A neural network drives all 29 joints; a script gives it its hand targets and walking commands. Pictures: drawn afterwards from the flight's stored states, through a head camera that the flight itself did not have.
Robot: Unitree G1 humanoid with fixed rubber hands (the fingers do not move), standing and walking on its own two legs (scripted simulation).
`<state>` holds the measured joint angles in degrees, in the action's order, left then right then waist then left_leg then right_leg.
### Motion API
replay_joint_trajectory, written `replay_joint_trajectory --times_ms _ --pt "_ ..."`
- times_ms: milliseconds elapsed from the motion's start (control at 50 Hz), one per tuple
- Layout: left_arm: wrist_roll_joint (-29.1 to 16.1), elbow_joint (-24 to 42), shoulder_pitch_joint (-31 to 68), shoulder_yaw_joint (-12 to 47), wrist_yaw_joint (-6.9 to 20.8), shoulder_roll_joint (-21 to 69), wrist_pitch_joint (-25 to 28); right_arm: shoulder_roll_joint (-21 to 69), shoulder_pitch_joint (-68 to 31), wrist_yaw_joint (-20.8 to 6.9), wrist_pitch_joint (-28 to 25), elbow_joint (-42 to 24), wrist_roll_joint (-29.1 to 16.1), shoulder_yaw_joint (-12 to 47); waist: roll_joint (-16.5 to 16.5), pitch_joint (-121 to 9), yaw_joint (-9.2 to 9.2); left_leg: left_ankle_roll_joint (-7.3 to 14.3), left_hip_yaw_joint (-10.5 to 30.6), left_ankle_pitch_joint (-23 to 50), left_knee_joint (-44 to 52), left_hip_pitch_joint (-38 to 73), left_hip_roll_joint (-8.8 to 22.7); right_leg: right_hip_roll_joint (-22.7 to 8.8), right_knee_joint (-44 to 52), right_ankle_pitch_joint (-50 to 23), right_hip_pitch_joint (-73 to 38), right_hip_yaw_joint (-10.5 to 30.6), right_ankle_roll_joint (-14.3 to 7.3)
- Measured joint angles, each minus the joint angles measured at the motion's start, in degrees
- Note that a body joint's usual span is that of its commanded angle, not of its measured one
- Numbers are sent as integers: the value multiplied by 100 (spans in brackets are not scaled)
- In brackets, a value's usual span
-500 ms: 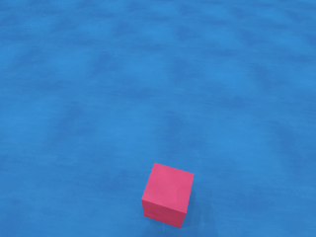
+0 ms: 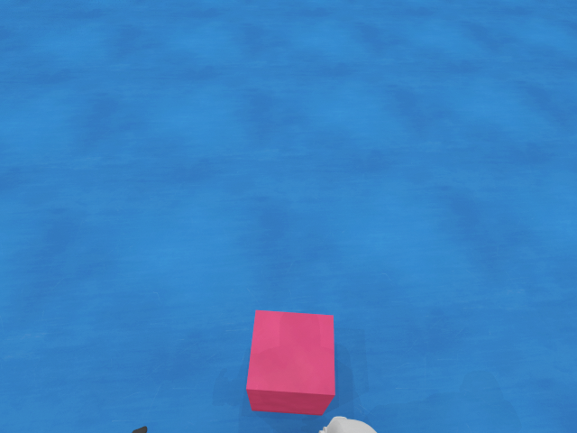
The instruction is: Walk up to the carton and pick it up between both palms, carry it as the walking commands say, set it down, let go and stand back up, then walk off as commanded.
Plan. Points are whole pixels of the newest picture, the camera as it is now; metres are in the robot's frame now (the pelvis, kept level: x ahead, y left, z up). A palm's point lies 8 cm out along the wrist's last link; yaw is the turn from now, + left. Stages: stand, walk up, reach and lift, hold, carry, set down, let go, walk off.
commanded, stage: walk up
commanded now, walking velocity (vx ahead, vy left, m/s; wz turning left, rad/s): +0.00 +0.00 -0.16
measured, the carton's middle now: (290, 365) +0.38 -0.03 -0.63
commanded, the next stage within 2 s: stand in 1.80 s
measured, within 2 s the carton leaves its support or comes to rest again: neither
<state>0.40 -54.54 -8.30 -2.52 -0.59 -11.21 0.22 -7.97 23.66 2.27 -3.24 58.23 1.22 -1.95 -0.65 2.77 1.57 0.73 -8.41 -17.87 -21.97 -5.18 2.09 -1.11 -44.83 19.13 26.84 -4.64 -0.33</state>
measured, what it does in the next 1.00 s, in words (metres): steps on the spot: right foot, then left foot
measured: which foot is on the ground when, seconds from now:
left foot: down 0.00-0.10, up 0.12-0.42, down 0.44-0.76, up 0.78-1.00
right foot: up 0.00-0.06, down 0.08-0.42, up 0.44-0.74, down 0.76-1.00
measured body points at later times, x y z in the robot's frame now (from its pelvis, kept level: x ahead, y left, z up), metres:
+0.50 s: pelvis +0.01 +0.02 -0.01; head +0.04 +0.04 +0.43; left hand +0.08 +0.28 -0.17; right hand +0.03 -0.24 -0.15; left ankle +0.03 +0.14 -0.74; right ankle +0.04 -0.09 -0.71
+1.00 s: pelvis +0.00 -0.03 +0.00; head +0.02 -0.05 +0.45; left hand +0.08 +0.19 -0.14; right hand -0.01 -0.28 -0.16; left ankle +0.01 +0.10 -0.73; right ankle -0.02 -0.14 -0.74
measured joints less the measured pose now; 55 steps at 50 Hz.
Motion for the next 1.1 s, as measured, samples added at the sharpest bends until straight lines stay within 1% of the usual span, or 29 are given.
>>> replay_joint_trajectory --times_ms 40,60,80,120,160,180,220,280,360,400,420,440,480,500,540,580,640,700,720,740,760,780,820,860,900,940,1000,1040,1100 --pt "-8 -7 176 66 -4 88 -24 -5 36 7 36 20 -3 -14 22 84 75 -32 -22 -196 -223 -1 17 88 520 -171 -210 -118 -73" --pt "-7 -23 241 94 -4 129 -18 -22 55 8 62 37 -9 -24 38 117 98 -52 -29 -321 -392 -19 24 122 895 -432 -379 -169 -125" --pt "4 -37 279 114 -7 153 9 -40 89 4 87 50 -27 -30 28 133 111 -74 -38 -470 -641 -69 12 114 1301 -952 -587 -200 -198" --pt "19 -99 309 126 -25 216 76 -114 18 11 179 68 -92 -37 157 186 107 -151 89 -916 -1480 -371 109 190 1303 -802 -679 -249 -379" --pt "-1 -174 270 131 -69 223 53 -115 -131 36 321 69 -102 -54 187 204 74 -220 322 -1427 -2282 -673 100 226 1297 -624 -785 -244 -445" --pt "12 -218 243 138 -98 215 20 -104 -220 40 372 59 -89 -63 175 204 43 -244 398 -1486 -2507 -783 90 231 1386 -624 -870 -228 -449" --pt "33 -295 184 159 -147 187 -41 -88 -414 42 434 15 -71 -71 139 194 -17 -290 498 -1379 -2590 -941 95 228 1627 -742 -1020 -196 -399" --pt "49 -381 114 166 -180 113 -75 -78 -708 70 470 -67 -70 -84 68 216 -90 -356 559 -1157 -2344 -1085 114 211 1878 -894 -1139 -147 -400" --pt "39 -371 70 96 -200 -68 -165 -99 -1061 127 494 -196 -67 -145 -66 295 -138 -400 456 -927 -2366 -1378 146 132 1839 -990 -1009 -92 -345" --pt "68 -327 30 39 -188 -194 -274 -111 -1133 141 504 -235 -32 -167 -149 282 -136 -372 309 -396 -1927 -1317 196 103 1611 -933 -844 -70 -298" --pt "75 -299 -10 9 -180 -244 -329 -137 -1115 144 504 -267 5 -174 -150 246 -112 -356 237 -25 -1478 -1193 246 113 1432 -865 -733 -78 -267" --pt "70 -264 -63 -16 -172 -271 -372 -193 -1052 143 496 -317 62 -188 -83 181 -75 -281 255 89 -1115 -1130 337 154 1152 -636 -564 -119 -214" --pt "105 -223 -170 -61 -141 -333 -451 -216 -956 118 531 -314 108 -184 -143 113 -49 -166 187 75 -1303 -1250 352 192 173 305 -200 130 -86" --pt "148 -190 -231 -92 -84 -337 -482 -245 -886 117 554 -304 106 -187 -119 64 -50 -138 155 91 -1270 -1233 394 246 -459 457 -9 252 -13" --pt "169 -167 -309 -166 30 -355 -468 -295 -762 106 558 -257 77 -206 -64 -19 -62 -163 115 264 -972 -1101 487 311 -1401 326 213 410 122" --pt "155 -165 -396 -206 98 -355 -421 -341 -710 98 506 -214 48 -249 -9 -96 -72 -217 90 464 -642 -970 563 262 -1628 152 171 434 243" --pt "111 -168 -493 -215 120 -314 -425 -403 -758 72 405 -196 48 -299 42 -108 -49 -264 56 592 -424 -874 663 126 -1080 317 -200 378 388" --pt "62 -171 -477 -161 102 -209 -409 -477 -816 -8 394 -185 89 -340 109 -43 3 -344 33 586 -469 -870 750 37 -5 547 -767 258 347" --pt "53 -177 -453 -139 85 -162 -374 -505 -827 -34 406 -173 89 -349 142 -17 12 -379 30 564 -529 -885 772 30 477 403 -1004 206 299" --pt "53 -187 -434 -118 61 -125 -319 -530 -828 -55 420 -153 75 -351 161 3 4 -419 24 524 -628 -914 783 25 1066 56 -1280 157 263" --pt "68 -182 -448 -99 37 -127 -238 -533 -809 -72 433 -138 51 -337 99 1 -12 -456 -14 457 -771 -963 737 -34 1652 -288 -1560 170 262" --pt "92 -223 -443 -92 15 -62 -158 -568 -822 -81 461 -99 44 -317 172 42 -19 -458 46 223 -975 -1018 747 -7 1771 -402 -1633 159 214" --pt "136 -273 -507 -27 9 73 -56 -587 -810 -75 578 -8 -15 -277 281 31 -55 -348 390 -475 -1208 -1060 556 21 1731 -339 -1663 173 68" --pt "118 -305 -559 76 -8 171 6 -556 -805 -112 638 44 -48 -228 305 16 -54 -226 625 -597 -1472 -1107 328 -2 1951 -386 -1802 176 -10" --pt "88 -317 -560 171 -51 243 61 -505 -813 -141 616 90 -33 -195 314 9 -39 -152 700 -538 -1640 -1126 182 -9 2179 -501 -1911 162 -39" --pt "69 -326 -518 242 -85 291 114 -451 -808 -133 574 142 -29 -155 322 8 -29 -133 708 -501 -1606 -1056 87 -2 2266 -557 -1955 140 -49" --pt "36 -322 -374 256 -121 285 109 -374 -821 -79 515 129 -55 -109 294 69 -18 -210 629 -163 -1204 -847 30 12 2088 -480 -1875 91 -39" --pt "19 -328 -301 231 -128 252 67 -368 -803 -51 460 103 -62 -86 315 69 -17 -214 618 441 -602 -599 75 68 1907 -384 -1791 34 -23" --pt "-23 -442 -227 191 -133 147 0 -267 -808 -70 417 164 -30 -32 140 72 -82 -161 602 339 -421 -461 22 17 1993 -494 -1880 34 26"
